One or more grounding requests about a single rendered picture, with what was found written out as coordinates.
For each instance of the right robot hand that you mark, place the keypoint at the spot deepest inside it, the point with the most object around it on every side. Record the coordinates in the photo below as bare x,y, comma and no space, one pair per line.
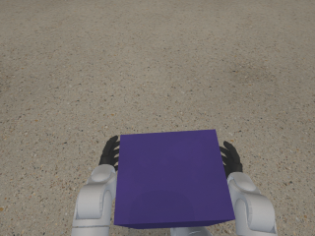
231,159

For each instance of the left robot forearm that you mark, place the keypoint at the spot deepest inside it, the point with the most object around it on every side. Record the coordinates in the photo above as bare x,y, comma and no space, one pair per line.
92,214

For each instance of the right robot forearm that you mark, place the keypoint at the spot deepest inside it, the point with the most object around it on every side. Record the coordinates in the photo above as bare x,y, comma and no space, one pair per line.
254,213

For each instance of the carton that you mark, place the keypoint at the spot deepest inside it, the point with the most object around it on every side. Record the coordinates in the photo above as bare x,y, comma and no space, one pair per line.
171,180

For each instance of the robot right thigh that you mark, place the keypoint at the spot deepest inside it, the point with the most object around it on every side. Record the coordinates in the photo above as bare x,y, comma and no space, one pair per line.
190,231

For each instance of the left robot hand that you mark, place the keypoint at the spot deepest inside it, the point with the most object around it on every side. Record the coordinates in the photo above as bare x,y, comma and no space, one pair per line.
109,152

